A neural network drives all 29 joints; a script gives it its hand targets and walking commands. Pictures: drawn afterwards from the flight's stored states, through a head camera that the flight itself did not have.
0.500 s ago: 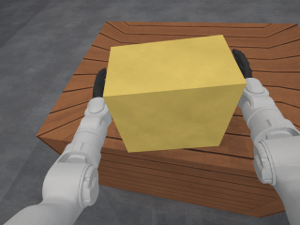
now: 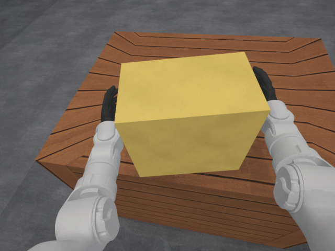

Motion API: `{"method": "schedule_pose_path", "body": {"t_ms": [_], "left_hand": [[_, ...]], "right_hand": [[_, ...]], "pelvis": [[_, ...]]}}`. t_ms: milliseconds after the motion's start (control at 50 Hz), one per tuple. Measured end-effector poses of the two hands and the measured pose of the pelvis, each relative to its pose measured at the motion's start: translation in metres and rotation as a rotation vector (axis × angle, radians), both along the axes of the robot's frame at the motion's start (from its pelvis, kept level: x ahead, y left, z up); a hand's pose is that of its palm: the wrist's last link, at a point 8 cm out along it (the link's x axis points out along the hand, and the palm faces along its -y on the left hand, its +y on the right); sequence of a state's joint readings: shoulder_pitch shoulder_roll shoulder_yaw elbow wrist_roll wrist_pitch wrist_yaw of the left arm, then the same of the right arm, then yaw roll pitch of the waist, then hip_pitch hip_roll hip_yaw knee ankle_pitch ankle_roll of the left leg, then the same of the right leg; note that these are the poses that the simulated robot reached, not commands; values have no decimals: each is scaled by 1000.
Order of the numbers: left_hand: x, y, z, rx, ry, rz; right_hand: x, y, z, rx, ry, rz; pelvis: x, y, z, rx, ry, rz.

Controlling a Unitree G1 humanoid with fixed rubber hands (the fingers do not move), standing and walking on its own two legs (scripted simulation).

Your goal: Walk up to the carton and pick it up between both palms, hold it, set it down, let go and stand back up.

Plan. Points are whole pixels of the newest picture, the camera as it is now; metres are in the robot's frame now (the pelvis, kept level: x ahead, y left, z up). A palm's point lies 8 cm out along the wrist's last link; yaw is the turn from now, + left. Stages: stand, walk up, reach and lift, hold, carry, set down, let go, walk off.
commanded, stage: reach and lift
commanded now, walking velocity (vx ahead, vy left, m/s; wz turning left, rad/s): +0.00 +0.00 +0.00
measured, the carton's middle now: (186, 121) +0.43 +0.04 +0.04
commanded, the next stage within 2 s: none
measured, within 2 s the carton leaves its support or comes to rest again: leaves its support in 0.32 s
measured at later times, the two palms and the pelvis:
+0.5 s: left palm (107, 123) +0.37 +0.22 +0.08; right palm (268, 103) +0.45 -0.15 +0.11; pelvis -0.01 +0.00 +0.00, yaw +0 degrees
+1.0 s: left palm (109, 123) +0.37 +0.22 +0.08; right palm (275, 101) +0.44 -0.15 +0.13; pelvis -0.01 +0.00 +0.00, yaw +0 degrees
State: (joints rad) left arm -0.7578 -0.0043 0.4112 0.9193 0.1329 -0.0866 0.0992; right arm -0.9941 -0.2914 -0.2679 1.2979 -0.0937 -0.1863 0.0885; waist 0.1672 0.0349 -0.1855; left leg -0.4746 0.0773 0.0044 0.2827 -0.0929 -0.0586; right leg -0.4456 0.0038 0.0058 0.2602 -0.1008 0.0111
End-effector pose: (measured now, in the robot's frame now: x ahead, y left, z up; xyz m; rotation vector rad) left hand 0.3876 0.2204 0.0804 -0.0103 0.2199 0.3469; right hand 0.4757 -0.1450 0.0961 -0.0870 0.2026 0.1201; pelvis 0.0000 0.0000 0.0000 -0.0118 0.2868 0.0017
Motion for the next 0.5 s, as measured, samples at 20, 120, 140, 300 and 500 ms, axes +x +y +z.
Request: {"method": "schedule_pose_path", "body": {"t_ms": [20, 120, 140, 300, 500], "left_hand": [[-1, 0, 0, 2, -4, -1], [-4, -1, 2, -4, -25, -11], [-4, -1, 2, -7, -29, -13], [-5, -2, 1, -29, -49, -23], [-16, 1, 3, -14, -76, -17]], "right_hand": [[-1, 0, 1, -9, -9, 1], [-8, -2, 4, -45, -41, -2], [-10, -3, 5, -48, -44, -5], [-16, -4, 8, -90, -65, -14], [-25, -1, 14, -93, -101, -8]], "pelvis": [[1, 0, 0, 1, -2, 1], [5, 0, 2, 3, -33, 8], [5, 0, 2, 2, -42, 9], [-3, 0, 3, 0, -54, 4], [-10, 1, 2, -1, -20, 6]]}}
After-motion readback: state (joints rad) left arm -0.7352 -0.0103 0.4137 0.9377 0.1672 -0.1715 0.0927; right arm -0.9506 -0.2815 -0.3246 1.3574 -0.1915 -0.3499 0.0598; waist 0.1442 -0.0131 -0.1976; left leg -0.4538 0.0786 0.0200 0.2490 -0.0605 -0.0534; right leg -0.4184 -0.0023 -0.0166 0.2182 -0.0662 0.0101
